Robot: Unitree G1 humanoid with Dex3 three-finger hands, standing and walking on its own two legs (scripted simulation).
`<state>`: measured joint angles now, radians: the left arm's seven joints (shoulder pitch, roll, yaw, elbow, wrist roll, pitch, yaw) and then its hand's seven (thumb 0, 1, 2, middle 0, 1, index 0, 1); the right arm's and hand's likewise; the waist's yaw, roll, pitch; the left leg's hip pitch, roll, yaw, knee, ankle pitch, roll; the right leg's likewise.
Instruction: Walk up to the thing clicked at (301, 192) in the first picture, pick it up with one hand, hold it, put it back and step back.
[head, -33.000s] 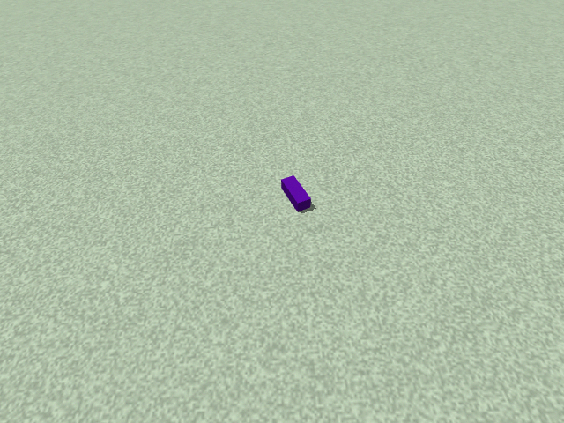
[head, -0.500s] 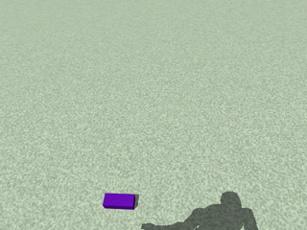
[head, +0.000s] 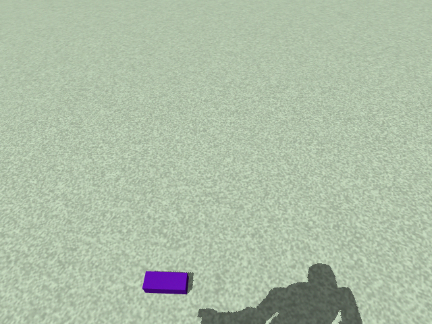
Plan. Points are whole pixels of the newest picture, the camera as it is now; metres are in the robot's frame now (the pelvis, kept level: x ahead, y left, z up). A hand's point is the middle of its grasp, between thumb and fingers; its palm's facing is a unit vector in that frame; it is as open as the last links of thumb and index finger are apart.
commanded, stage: stand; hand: left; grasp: from above
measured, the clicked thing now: (166, 282) +0.44 +0.27 -0.75
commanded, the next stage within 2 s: step back in 0.34 s
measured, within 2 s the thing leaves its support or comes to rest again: neither
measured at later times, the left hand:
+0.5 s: hand out of the picture +0.08 +0.27 -0.16, palm faces +0.00 -0.93 -0.37, open 7.3 cm
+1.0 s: hand out of the picture +0.00 +0.31 -0.18, palm faces -0.10 -0.92 -0.39, open 7.3 cm
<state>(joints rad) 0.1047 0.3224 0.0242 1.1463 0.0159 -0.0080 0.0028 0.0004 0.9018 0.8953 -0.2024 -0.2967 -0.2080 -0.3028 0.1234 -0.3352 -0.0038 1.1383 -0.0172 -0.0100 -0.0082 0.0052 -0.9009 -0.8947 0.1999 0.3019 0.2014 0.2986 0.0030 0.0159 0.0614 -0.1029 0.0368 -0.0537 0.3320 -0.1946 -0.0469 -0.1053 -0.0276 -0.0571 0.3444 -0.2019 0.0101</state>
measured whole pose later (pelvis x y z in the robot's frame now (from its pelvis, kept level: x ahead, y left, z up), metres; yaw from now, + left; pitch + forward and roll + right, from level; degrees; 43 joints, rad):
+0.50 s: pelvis -0.02 +0.01 -0.01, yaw +0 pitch -2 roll +0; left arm 0.07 0.35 0.06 1.03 0.01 0.02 0.01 0.00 0.90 0.90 -0.20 -0.30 -0.21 -0.30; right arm 0.08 -0.38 -0.04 1.02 0.00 0.04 0.01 0.00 -0.90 -0.89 0.20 0.30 0.20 0.30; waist -0.01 0.01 0.15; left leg -0.30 -0.01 -0.05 0.72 -0.37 0.03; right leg -0.21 -0.05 -0.05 0.48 -0.23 0.01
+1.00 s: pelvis -0.12 +0.05 -0.03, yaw -4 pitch -2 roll +0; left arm 0.13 0.38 0.08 0.90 0.02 0.05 0.01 0.00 0.90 0.90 -0.20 -0.30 -0.21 -0.30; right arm 0.10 -0.35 -0.04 0.84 -0.02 0.03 -0.01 0.00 -0.90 -0.89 0.20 0.30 0.21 0.30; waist -0.02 -0.01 0.21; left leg -0.37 0.02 0.06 0.65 -0.24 0.04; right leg -0.28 0.03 0.06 0.76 -0.45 0.00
